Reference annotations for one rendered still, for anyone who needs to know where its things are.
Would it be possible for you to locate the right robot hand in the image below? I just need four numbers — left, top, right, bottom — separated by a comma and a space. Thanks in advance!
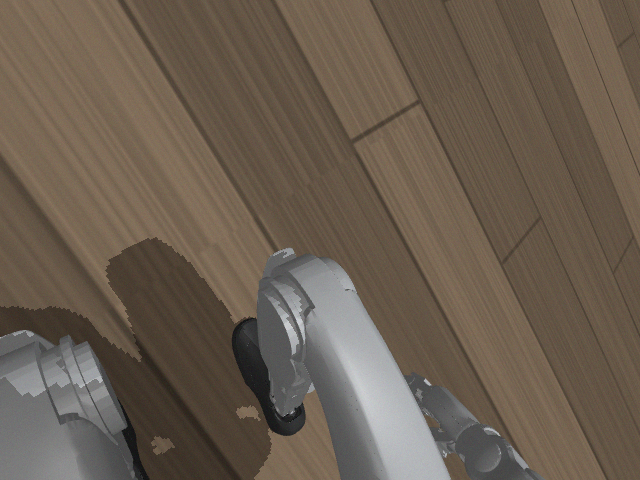
403, 372, 481, 458

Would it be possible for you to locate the right robot arm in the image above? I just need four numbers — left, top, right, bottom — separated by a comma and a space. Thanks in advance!
455, 424, 545, 480

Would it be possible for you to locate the left robot foot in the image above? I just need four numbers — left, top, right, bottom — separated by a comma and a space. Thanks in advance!
116, 396, 150, 480

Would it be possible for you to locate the right robot foot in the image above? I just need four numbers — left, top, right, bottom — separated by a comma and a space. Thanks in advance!
232, 318, 306, 436

